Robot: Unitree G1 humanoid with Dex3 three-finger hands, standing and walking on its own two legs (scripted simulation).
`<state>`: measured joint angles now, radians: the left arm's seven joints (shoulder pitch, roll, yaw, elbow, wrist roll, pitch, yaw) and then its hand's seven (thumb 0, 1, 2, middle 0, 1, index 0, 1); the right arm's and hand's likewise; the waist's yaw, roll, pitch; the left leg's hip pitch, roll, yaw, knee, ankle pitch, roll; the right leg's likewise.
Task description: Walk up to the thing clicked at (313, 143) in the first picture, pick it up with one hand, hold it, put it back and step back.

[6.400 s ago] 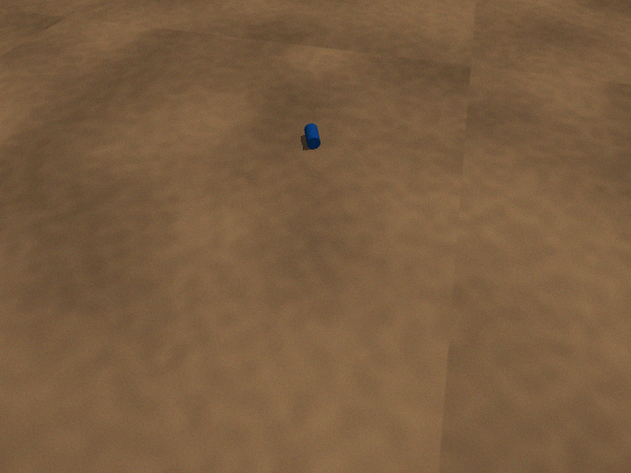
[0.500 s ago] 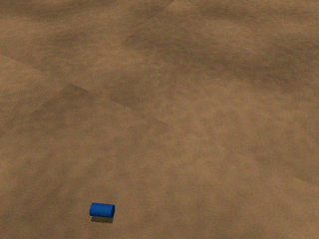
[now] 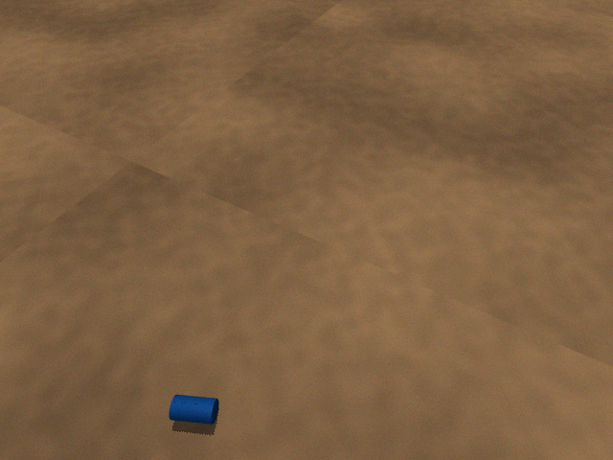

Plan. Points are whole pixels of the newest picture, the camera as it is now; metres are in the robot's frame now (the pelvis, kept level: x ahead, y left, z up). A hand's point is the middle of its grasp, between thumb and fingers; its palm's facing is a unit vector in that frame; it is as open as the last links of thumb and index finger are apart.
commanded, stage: stand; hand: left
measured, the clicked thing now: (194, 409) +0.39 +0.37 -0.75
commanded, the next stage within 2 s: none
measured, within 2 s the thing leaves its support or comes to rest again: neither
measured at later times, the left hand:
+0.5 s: hand out of the picture +0.06 +0.24 -0.16, palm faces -0.01 -0.94 -0.33, open 7.4 cm
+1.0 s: hand out of the picture +0.04 +0.24 -0.16, palm faces +0.00 -0.94 -0.33, open 7.4 cm
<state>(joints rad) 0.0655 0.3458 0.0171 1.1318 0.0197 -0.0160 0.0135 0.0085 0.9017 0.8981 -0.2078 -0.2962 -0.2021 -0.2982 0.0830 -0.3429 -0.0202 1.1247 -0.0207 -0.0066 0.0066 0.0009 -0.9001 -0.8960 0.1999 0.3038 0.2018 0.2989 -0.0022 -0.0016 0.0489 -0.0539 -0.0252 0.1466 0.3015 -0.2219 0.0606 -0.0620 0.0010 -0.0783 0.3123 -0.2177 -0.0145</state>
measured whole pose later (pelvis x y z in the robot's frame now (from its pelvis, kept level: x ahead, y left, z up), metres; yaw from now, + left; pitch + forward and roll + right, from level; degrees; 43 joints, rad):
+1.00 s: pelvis -0.02 -0.02 +0.00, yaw +2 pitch -2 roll +0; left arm 0.13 0.34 -0.01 1.14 0.01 -0.02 0.00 0.01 0.90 0.90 -0.21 -0.30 -0.20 -0.30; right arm 0.10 -0.34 0.01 1.17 -0.02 -0.02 0.01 0.00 -0.90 -0.90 0.20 0.30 0.20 0.30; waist 0.00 -0.01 0.03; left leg -0.06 -0.02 0.11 0.25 -0.16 0.04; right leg -0.05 0.01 -0.11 0.26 -0.17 -0.03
